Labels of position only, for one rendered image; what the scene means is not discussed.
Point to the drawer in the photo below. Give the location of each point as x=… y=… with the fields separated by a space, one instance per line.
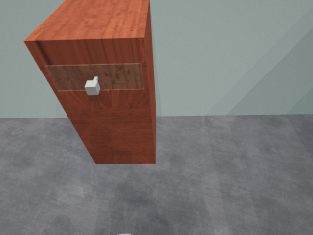
x=110 y=75

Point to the handle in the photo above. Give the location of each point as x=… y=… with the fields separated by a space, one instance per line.
x=92 y=87

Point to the cabinet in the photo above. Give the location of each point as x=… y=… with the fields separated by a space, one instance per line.
x=117 y=126

